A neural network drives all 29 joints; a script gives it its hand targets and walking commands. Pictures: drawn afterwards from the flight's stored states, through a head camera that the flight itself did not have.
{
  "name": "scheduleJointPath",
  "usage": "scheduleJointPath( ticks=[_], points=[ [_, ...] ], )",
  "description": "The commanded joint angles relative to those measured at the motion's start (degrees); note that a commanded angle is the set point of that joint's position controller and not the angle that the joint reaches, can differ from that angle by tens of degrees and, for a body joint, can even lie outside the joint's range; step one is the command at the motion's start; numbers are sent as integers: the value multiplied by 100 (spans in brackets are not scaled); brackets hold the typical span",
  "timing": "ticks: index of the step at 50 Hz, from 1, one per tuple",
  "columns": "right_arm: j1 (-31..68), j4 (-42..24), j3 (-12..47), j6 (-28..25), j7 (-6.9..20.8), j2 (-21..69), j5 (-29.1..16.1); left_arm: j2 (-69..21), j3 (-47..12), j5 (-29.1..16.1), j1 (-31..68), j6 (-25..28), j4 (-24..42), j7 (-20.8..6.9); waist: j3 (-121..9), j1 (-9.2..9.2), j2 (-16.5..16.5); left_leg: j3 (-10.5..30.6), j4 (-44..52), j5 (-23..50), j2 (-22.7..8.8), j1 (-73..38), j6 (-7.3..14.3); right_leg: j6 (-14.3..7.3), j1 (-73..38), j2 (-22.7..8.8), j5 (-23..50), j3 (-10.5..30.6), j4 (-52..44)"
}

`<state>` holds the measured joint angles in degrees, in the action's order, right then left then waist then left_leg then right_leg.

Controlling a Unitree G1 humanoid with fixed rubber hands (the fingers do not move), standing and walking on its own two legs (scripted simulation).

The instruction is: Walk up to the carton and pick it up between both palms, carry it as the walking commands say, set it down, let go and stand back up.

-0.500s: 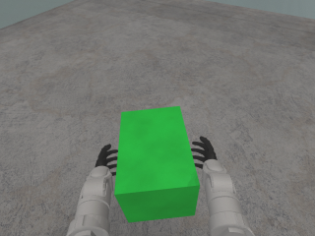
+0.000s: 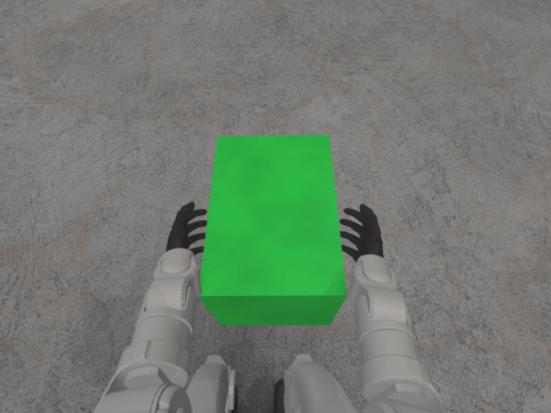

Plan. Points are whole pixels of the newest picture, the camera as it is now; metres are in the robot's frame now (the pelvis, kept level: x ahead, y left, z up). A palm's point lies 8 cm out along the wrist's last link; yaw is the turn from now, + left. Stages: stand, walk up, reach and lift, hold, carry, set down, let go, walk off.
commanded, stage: set down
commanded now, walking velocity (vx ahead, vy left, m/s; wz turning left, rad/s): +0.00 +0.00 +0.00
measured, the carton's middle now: (274, 231) +0.43 -0.03 -0.12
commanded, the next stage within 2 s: none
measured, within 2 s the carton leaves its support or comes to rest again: neither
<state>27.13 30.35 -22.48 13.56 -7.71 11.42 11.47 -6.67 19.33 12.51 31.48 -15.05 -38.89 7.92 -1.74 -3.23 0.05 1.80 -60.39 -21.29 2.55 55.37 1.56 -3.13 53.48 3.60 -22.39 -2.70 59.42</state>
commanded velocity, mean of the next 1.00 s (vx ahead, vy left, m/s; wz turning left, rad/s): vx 0.00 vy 0.00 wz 0.00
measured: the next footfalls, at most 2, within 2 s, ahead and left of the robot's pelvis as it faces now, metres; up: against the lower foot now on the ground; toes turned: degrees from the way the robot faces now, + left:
none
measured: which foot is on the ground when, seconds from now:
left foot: down 0.00-1.00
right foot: down 0.00-1.00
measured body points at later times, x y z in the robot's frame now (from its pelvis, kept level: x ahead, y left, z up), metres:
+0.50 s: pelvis -0.03 +0.03 -0.08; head +0.14 +0.02 +0.33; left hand +0.40 +0.12 -0.14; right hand +0.38 -0.17 -0.13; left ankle +0.07 +0.10 -0.66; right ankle +0.06 -0.09 -0.66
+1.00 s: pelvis -0.04 +0.03 -0.16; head +0.20 +0.03 +0.23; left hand +0.43 +0.12 -0.23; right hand +0.41 -0.17 -0.21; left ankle +0.07 +0.10 -0.66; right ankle +0.06 -0.09 -0.66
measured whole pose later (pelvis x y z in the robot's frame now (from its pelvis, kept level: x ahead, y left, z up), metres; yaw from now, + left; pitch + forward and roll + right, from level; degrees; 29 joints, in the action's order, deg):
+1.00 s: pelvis -0.04 +0.03 -0.16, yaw -1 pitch +31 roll -2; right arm 51.0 35.6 -27.2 16.9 -4.8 3.2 11.7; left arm -4.9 19.3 7.7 49.9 -19.4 -35.7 15.1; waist -0.2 -4.8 -2.3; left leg -3.2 -95.5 -28.6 3.7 98.1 5.2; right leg 0.4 96.2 2.2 -30.7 -0.8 95.6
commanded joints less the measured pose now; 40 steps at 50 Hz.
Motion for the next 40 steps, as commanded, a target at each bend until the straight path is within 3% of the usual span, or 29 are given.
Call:
scheduleJointPath(
  ticks=[1, 2, 4, 5, 6, 7, 9, 10, 12, 13, 14, 16, 17, 18, 19, 21, 23, 24, 25, 26, 28, 29, 31, 32, 33, 35, 37, 38, 40],
  points=[
    [3688, 407, 3619, -5, 1615, 5098, -533, -5871, -3421, -818, 4135, 389, 321, -1709, -4507, -166, -327, 512, 384, 890, 494, -1351, 33, 164, -1755, 292, 1363, 1042, -422],
    [3656, 837, 3495, 92, 1665, 5255, -564, -5733, -3183, -692, 4097, 374, 383, -1653, -4195, -7, -325, 479, 330, 883, 471, -1390, 24, 139, -1472, 339, 1209, 1008, -413],
    [4062, 504, 3420, 23, 1659, 5126, -596, -5898, -3318, -880, 4280, 321, 146, -1625, -4786, -257, -335, 488, 93, 829, 508, -1422, -12, 175, -1294, 338, 1164, 942, -168],
    [4203, 555, 3492, 41, 1713, 5189, -695, -6023, -3407, -990, 4834, 378, 675, -1585, -5041, -228, -449, 405, 25, 623, 522, -1407, -11, 139, -1257, 350, 914, 905, -80],
    [3868, 733, 3428, 63, 1673, 5209, -598, -6010, -3601, -1106, 5035, 420, 897, -1577, -5249, -470, -368, 355, -105, 916, 536, -1282, -57, 143, -1355, 366, 1279, 924, -40],
    [4360, 361, 3834, 102, 1689, 5368, -887, -5909, -3507, -1099, 4828, 371, 869, -1563, -5407, -81, -130, 363, -256, 1006, 530, -1211, 3, 189, -1447, 437, 1338, 843, 179],
    [4330, 543, 3545, 135, 1713, 5227, -708, -6002, -3373, -1031, 4536, 247, 460, -1448, -5318, -183, -242, 433, -330, 804, 524, -1085, -19, 154, -909, 404, 1045, 856, 366],
    [4460, 247, 3709, 109, 1701, 5389, -816, -5899, -3386, -995, 4455, 266, 529, -1450, -5496, -23, -82, 350, -415, 1113, 553, -1091, 2, 224, -1083, 432, 1377, 838, 364],
    [4323, 591, 3496, 226, 1668, 5396, -759, -5931, -3222, -949, 4534, 156, 320, -1441, -5235, -160, -265, 267, -500, 617, 595, -848, -7, 244, -904, 411, 901, 880, 327],
    [4666, 439, 3572, 229, 1632, 5402, -818, -6013, -3255, -1068, 4859, 160, 376, -1452, -5430, -212, 34, 290, -555, 523, 623, -923, 34, 282, -773, 458, 677, 790, 365],
    [4749, 724, 3505, 273, 1682, 5318, -830, -5834, -3280, -963, 5018, 136, 436, -1411, -5171, -102, -123, 361, -615, 254, 573, -806, 6, 245, -268, 434, 388, 787, 531],
    [4562, 1000, 3132, 330, 1775, 5017, -595, -6151, -3245, -918, 4975, 10, 198, -1373, -4926, -322, -529, 370, -555, 82, 577, -719, -114, 135, 131, 449, 297, 646, 650],
    [4653, 806, 3108, 252, 1811, 4938, -591, -6092, -3225, -866, 4637, 36, 145, -1355, -5076, -222, -411, 581, -544, 400, 530, -976, -84, 193, 357, 448, 656, 589, 900],
    [4593, 797, 3165, 244, 1822, 5014, -588, -6248, -3453, -1097, 5356, 96, 607, -1329, -5380, -475, -519, 438, -716, 417, 612, -946, -176, 116, 102, 516, 684, 659, 813],
    [4969, 724, 3142, 260, 1865, 4877, -669, -6053, -3341, -1089, 5201, 86, 479, -1295, -5249, -292, -509, 563, -615, 344, 548, -999, -175, 184, 401, 451, 622, 539, 961],
    [5424, 528, 3223, 216, 1860, 4984, -793, -6086, -3299, -1119, 5405, 116, 553, -1210, -5514, -318, -439, 555, -896, 334, 565, -955, -136, 140, 387, 484, 580, 635, 1076],
    [5299, 700, 3046, 215, 1791, 4869, -695, -6117, -3323, -1217, 5747, 128, 638, -1190, -5767, -598, -351, 410, -1052, 374, 648, -836, -178, 147, 399, 526, 527, 536, 1061],
    [5250, 737, 3118, 255, 1807, 5044, -801, -5811, -3347, -1229, 5794, 137, 674, -1160, -5832, -522, -66, 487, -1124, 378, 627, -759, -97, 262, 516, 513, 534, 463, 1211],
    [5423, 500, 3147, 197, 1807, 4815, -795, -6033, -3305, -1195, 5432, 116, 450, -1134, -5963, -422, -375, 486, -1164, 493, 635, -793, -132, 182, 712, 504, 666, 530, 1345],
    [5565, 484, 3236, 224, 1803, 5013, -790, -5785, -3200, -1159, 5646, 151, 606, -1087, -5987, -200, -179, 466, -1239, 360, 696, -727, -91, 251, 757, 519, 531, 486, 1422],
    [5598, 622, 3099, 249, 1824, 4754, -726, -5851, -3329, -1307, 6014, 161, 776, -1068, -6107, -450, -93, 629, -1379, 501, 625, -799, -160, 220, 1028, 507, 595, 456, 1567],
    [5542, 786, 3102, 311, 1907, 4834, -834, -5774, -3207, -1216, 5938, 102, 670, -970, -5895, -190, -249, 576, -1309, 244, 630, -866, -153, 218, 1149, 547, 354, 429, 1594],
    [5598, 827, 3069, 334, 1911, 4809, -794, -5794, -3313, -1270, 5844, 24, 589, -994, -6307, -390, -322, 671, -1461, 44, 612, -1023, -166, 206, 1500, 503, 261, 348, 1784],
    [5809, 871, 2933, 366, 1875, 4765, -770, -5791, -3074, -1035, 5775, -66, 312, -977, -5944, -65, -506, 519, -1427, -153, 641, -779, -172, 179, 1461, 475, 26, 447, 1729],
    [6082, 693, 2781, 318, 1861, 4592, -732, -5861, -3128, -1182, 6041, -78, 321, -942, -5977, -485, -317, 780, -1424, -415, 609, -888, -121, 219, 1861, 532, -71, 306, 1853],
    [5652, 794, 2929, 375, 1944, 4783, -675, -5792, -3194, -1074, 5701, -47, 566, -929, -6239, -251, -291, 821, -1612, 385, 548, -995, -173, 203, 1929, 457, 470, 471, 2010],
    [5453, 1193, 2537, 374, 2000, 4418, -475, -5942, -3352, -1195, 6173, -59, 725, -893, -6238, -591, -587, 876, -1564, 294, 573, -1108, -340, 176, 2289, 501, 371, 237, 2140],
    [5752, 976, 2627, 378, 2011, 4562, -475, -5873, -3244, -1137, 5904, -108, 625, -880, -6209, -431, -598, 922, -1630, 247, 557, -1085, -320, 198, 2405, 440, 382, 294, 2219],
    [5951, 540, 2678, 289, 1947, 4306, -494, -5805, -3303, -1248, 6173, -70, 665, -892, -6102, -520, -553, 859, -1862, 618, 598, -832, -255, 153, 2494, 480, 488, 351, 2258]
  ],
)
